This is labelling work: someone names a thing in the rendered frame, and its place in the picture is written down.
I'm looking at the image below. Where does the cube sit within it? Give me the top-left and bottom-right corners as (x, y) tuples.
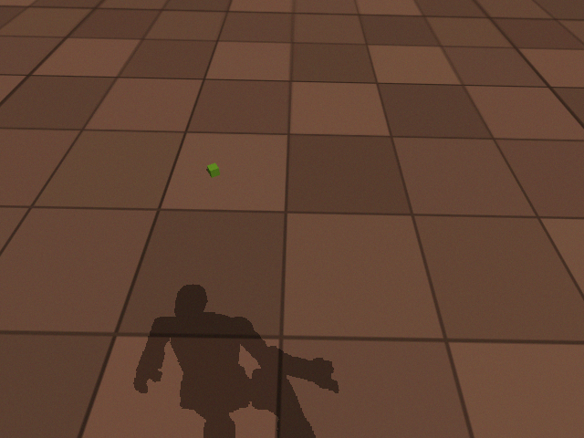
(207, 163), (220, 178)

